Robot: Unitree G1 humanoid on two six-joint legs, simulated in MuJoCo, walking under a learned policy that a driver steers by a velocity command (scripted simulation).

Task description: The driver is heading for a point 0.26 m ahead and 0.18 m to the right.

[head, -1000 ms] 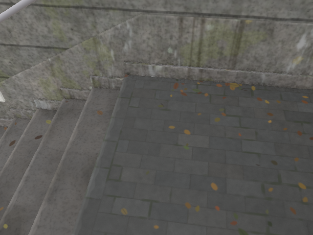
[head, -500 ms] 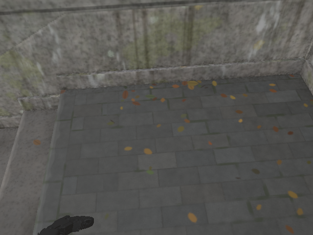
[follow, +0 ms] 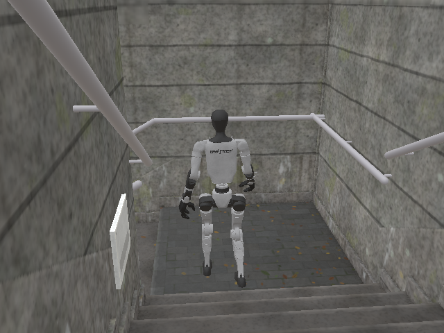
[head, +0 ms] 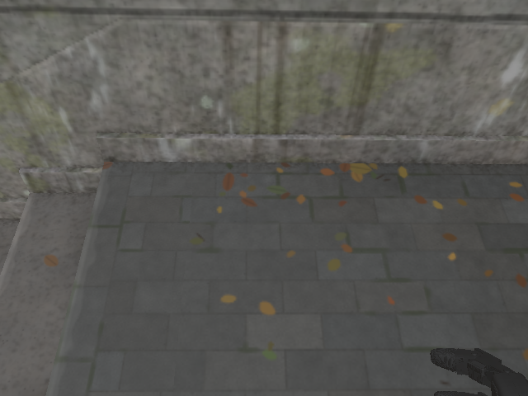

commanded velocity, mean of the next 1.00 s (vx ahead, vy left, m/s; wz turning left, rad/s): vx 0.08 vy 0.00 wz -0.35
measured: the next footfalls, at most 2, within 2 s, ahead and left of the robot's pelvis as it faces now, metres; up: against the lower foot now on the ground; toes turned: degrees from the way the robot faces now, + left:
right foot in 0.40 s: +0.11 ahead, -0.15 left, +0.00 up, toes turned -16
left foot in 0.82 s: +0.21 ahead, +0.06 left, +0.00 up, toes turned -21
